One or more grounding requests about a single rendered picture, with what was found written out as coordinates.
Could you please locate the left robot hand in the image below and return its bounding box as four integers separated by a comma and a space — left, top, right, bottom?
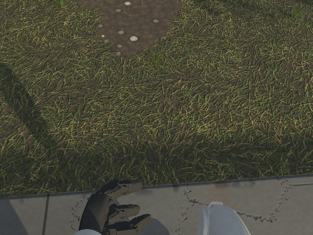
78, 179, 152, 235

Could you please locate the robot right thigh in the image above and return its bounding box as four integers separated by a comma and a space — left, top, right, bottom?
198, 204, 250, 235

